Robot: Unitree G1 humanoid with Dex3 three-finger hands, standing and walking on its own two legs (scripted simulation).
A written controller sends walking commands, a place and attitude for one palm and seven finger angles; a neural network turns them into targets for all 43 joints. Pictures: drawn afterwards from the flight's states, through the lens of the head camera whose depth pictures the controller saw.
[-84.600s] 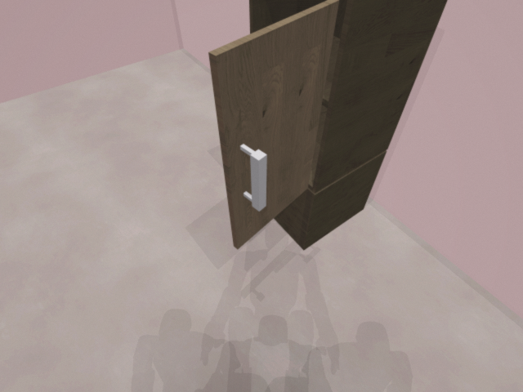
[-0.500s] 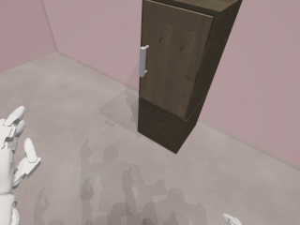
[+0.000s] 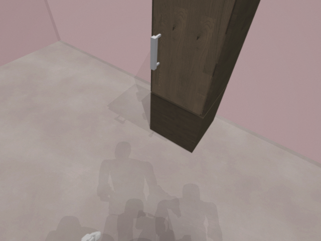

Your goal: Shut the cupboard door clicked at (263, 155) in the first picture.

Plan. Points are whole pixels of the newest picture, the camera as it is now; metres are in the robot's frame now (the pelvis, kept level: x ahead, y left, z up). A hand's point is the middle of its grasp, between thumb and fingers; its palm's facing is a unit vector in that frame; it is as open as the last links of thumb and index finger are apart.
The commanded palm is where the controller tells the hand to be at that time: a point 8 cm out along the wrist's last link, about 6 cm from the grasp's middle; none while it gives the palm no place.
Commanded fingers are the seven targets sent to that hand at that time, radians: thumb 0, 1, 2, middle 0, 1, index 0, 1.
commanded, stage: let the arm hang, fingers relaxed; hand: left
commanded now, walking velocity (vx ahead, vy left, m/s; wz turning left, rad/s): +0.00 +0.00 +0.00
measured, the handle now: (156, 52) +0.96 +0.05 -0.04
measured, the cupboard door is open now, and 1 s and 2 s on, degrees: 0 0 0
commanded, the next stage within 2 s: look to check the result in 0.72 s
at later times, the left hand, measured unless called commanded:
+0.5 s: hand out of the picture -0.01 +0.19 -0.16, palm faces +0.01 -0.98 -0.19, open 7.4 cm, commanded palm none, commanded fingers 0.00 0.90 0.90 -0.20 -0.30 -0.20 -0.30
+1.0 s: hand out of the picture -0.01 +0.18 -0.17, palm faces +0.00 -0.99 -0.17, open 7.4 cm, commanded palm none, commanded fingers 0.00 0.90 0.90 -0.20 -0.30 -0.20 -0.30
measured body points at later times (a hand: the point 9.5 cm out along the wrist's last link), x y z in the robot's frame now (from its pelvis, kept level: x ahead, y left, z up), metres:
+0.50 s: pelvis +0.01 +0.01 +0.01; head +0.00 +0.01 +0.46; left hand -0.01 +0.24 -0.15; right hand -0.01 -0.20 -0.15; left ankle +0.05 +0.11 -0.73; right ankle +0.03 -0.11 -0.73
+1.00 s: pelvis +0.01 +0.01 +0.01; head +0.01 +0.02 +0.46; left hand -0.01 +0.23 -0.15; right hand -0.03 -0.20 -0.15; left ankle +0.05 +0.11 -0.73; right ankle +0.03 -0.11 -0.73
